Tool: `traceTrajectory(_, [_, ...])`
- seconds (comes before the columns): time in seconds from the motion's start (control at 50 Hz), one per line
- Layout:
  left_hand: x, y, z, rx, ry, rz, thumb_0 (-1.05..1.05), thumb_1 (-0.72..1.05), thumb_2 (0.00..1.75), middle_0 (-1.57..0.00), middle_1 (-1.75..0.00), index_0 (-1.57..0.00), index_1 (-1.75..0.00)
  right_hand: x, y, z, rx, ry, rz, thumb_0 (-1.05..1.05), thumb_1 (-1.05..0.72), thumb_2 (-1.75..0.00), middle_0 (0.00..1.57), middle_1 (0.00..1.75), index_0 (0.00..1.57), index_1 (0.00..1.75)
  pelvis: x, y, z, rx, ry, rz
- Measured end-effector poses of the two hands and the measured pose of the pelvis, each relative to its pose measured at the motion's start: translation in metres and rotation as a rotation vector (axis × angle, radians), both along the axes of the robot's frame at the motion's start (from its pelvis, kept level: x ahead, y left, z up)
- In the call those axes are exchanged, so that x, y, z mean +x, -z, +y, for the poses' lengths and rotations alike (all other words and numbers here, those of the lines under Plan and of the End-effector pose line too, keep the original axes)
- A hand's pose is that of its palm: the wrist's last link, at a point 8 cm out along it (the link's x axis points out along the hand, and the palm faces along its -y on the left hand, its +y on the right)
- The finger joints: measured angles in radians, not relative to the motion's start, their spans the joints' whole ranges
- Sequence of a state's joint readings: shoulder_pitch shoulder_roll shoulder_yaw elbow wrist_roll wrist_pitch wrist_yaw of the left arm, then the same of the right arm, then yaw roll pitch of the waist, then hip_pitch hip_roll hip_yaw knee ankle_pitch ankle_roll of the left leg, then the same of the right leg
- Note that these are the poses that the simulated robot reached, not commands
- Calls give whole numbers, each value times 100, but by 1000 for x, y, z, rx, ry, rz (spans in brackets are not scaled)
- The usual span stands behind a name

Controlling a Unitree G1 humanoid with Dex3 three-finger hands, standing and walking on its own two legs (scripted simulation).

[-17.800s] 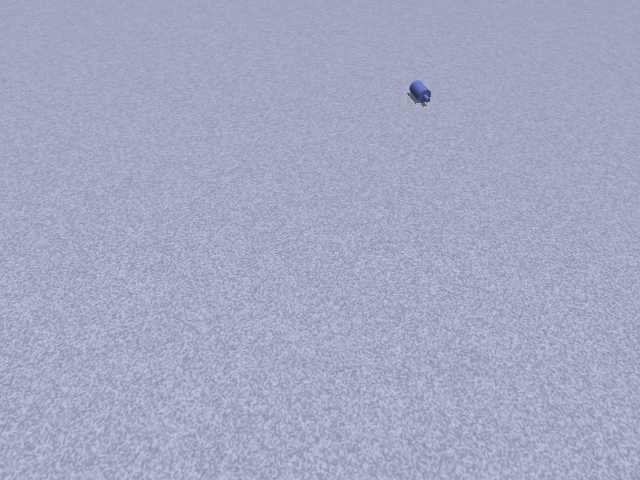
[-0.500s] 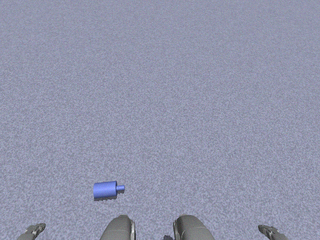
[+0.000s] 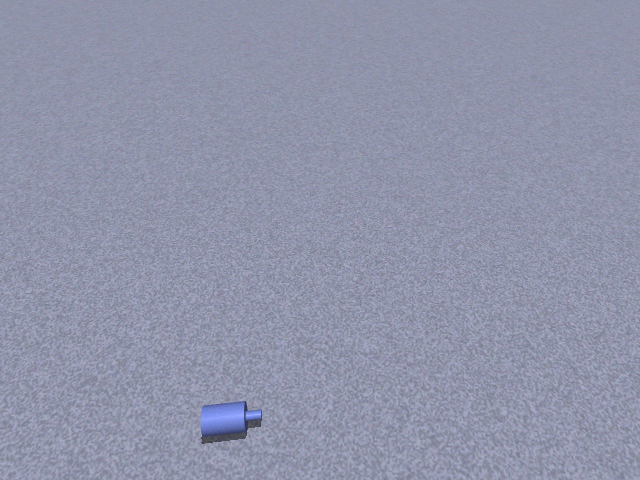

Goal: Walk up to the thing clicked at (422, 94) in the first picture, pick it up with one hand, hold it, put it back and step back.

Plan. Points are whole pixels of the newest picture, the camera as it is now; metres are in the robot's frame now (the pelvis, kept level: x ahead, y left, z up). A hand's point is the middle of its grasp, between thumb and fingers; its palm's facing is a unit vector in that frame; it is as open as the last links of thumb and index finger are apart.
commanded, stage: walk up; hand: left
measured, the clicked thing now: (232, 417) +0.41 +0.24 -0.73
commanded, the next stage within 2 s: none
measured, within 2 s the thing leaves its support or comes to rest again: neither
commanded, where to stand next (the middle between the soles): +0.04 +0.01 m, yaw +2 degrees
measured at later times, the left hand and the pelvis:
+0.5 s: hand out of the picture +0.12 +0.25 -0.15, palm faces +0.01 -0.94 -0.33, open 7.4 cm; pelvis +0.04 +0.00 +0.01, yaw +1 degrees
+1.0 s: hand out of the picture +0.09 +0.26 -0.16, palm faces +0.02 -0.93 -0.37, open 7.4 cm; pelvis +0.00 -0.01 +0.00, yaw +2 degrees
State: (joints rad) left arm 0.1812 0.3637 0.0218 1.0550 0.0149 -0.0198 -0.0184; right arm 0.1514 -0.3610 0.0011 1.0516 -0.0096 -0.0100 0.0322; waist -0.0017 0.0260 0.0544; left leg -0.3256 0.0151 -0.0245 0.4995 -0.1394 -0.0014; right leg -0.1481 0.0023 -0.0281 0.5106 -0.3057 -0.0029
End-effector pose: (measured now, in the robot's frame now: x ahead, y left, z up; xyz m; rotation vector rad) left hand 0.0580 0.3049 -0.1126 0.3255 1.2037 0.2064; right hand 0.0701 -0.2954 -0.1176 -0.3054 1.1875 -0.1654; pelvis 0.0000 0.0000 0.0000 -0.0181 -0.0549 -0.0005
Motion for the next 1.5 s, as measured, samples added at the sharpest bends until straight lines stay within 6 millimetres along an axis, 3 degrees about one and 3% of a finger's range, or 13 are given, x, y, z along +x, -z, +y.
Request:
traceTrajectory(0.2, [26, 1, -4, -25, -3, 4, 1, 90, 90, -20, -30, -20, -30, 6, -7, -3, -25, 18, 48, 1, -90, -89, 20, 30, 21, 30, 18, -6, 1, -3, -11, 21])
traceTrajectory(0.46, [52, 1, -7, -30, -24, 10, 1, 90, 90, -21, -30, -20, -30, 50, -12, 0, -30, 10, 12, 1, -90, -89, 20, 30, 21, 30, 38, -9, 1, 2, -16, 27])
traceTrajectory(0.62, [55, -2, -4, -21, -34, 2, 1, 90, 90, -20, -30, -20, -30, 70, -13, 7, -15, -5, -24, 1, -90, -89, 20, 30, 21, 30, 40, -10, 2, 4, -19, 19])
traceTrajectory(0.78, [47, -2, -2, -21, -48, 17, 0, 90, 90, -20, -30, -20, -30, 68, -12, 10, -10, -14, -10, 1, -90, -89, 20, 30, 21, 30, 39, -11, 2, 6, -25, 18])
traceTrajectory(0.88, [37, 0, -1, -18, -62, 46, 0, 90, 90, -20, -30, -20, -30, 62, -10, 7, -12, -7, 12, 1, -90, -89, 20, 30, 21, 30, 36, -10, 1, 8, -27, 25])
traceTrajectory(1.02, [17, 5, 0, 20, -65, 58, 0, 90, 90, -20, -30, -20, -30, 44, 0, -13, -40, 2, 19, 1, -90, -89, 20, 30, 21, 30, -2, 0, -9, 11, -35, 31])
traceTrajectory(1.08, [-1, 4, -6, 38, -72, 50, 0, 90, 90, -20, -30, -20, -30, 36, 7, -27, -51, -13, 13, 1, -90, -89, 20, 30, 21, 30, -19, 7, -21, 14, -41, 40])
traceTrajectory(1.16, [-44, 6, -18, 69, -77, 70, 0, 90, 90, -20, -30, -20, -30, 31, 20, -43, -55, -22, -20, 1, -90, -89, 20, 30, 21, 30, -42, 17, -33, 20, -37, 28])
traceTrajectory(1.26, [-87, -8, -29, 77, -114, 105, 0, 90, 90, -21, -30, -21, -30, 7, 14, -43, -18, -52, 0, 1, -90, -89, 20, 30, 20, 30, -55, 5, -37, 52, -58, 31])
traceTrajectory(1.38, [-104, -21, -24, 75, -150, 7, 1, 90, 90, -21, -30, -21, -30, -27, 13, -39, -9, -109, 101, 1, -90, -89, 20, 30, 20, 30, -58, 0, -33, 33, -127, 38])
traceTrajectory(1.44, [-115, -21, -14, 58, -175, -33, 1, 90, 90, -21, -30, -21, -30, -25, 7, -31, -19, -153, 114, 1, -90, -89, 20, 30, 21, 30, -55, -1, -26, 31, -156, 28])
traceTrajectory(1.5, [-131, -12, 1, 41, -187, -6, 0, 90, 90, -21, -30, -21, -30, -11, -2, -18, -37, -175, 51, 1, -90, -89, 20, 30, 21, 30, -54, 3, -16, 41, -157, 12])
